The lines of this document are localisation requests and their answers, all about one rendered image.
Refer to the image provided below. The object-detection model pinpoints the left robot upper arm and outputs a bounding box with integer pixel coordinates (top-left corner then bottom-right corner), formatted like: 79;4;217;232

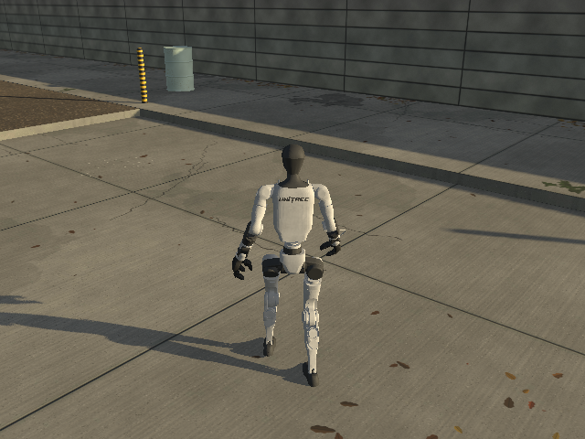
249;184;274;236

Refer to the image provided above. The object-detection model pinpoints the robot torso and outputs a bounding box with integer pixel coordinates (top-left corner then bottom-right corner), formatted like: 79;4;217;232
271;179;314;274

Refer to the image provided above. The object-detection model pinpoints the robot left thigh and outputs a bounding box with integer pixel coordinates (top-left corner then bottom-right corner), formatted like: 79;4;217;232
261;254;281;307

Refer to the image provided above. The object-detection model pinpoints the robot right hand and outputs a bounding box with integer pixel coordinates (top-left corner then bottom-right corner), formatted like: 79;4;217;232
320;241;341;256

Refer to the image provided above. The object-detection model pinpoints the right robot upper arm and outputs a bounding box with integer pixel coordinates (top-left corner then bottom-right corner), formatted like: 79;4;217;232
312;184;336;232

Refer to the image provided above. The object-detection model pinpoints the robot left hand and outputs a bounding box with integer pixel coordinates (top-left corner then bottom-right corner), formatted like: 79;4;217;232
232;256;252;280

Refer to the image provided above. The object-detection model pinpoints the right robot forearm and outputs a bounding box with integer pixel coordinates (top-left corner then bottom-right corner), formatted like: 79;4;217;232
327;218;340;246

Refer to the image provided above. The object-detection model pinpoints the left robot forearm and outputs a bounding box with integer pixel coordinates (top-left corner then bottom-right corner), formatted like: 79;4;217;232
235;221;257;261

